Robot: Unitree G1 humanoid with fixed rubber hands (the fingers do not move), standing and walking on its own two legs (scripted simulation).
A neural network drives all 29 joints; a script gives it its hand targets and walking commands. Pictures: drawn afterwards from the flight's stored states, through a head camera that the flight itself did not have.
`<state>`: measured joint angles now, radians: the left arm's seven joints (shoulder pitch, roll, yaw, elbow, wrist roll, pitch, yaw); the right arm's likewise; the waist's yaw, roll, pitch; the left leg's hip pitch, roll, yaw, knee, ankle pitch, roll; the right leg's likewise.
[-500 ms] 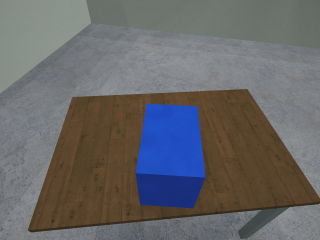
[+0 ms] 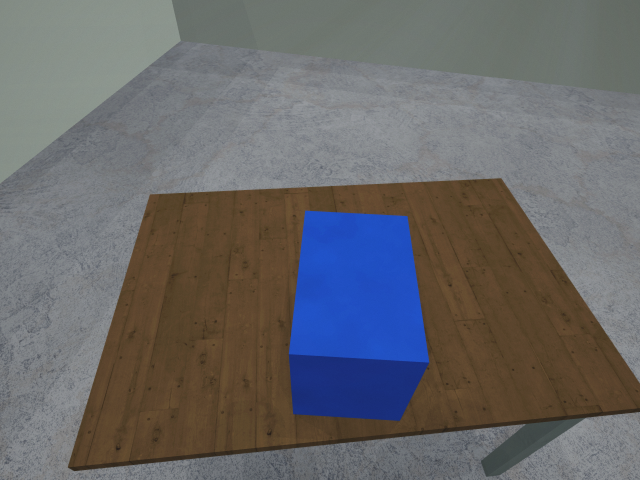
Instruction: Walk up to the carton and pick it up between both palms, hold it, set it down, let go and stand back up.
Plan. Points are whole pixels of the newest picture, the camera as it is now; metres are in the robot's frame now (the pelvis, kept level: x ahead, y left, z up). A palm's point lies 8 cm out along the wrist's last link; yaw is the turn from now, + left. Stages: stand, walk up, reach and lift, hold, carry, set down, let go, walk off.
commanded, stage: walk up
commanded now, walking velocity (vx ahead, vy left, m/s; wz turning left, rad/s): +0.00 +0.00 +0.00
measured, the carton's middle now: (351, 313) +0.41 -0.03 -0.07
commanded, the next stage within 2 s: none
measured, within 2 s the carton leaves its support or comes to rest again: neither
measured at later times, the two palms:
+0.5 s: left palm out of the picture -0.05 +0.21 -0.15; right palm out of the picture -0.04 -0.17 -0.15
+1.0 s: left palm out of the picture -0.01 +0.23 -0.15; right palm out of the picture -0.04 -0.24 -0.16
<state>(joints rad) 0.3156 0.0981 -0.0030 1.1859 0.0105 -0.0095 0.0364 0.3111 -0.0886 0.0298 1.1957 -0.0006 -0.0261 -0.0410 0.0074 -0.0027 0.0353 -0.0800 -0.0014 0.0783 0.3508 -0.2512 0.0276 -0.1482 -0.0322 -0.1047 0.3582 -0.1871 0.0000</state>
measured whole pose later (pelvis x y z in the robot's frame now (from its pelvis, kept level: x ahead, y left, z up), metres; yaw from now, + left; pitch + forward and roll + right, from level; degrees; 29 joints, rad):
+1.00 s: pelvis -0.05 -0.01 -0.02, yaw -1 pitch +0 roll +0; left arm 0.18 0.16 0.06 1.05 0.02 0.06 0.06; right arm 0.24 -0.17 -0.05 1.05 -0.04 0.02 -0.07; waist -0.01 0.03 0.08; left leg -0.29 0.03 0.10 0.58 -0.30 0.02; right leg -0.39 -0.03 -0.03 0.94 -0.51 0.03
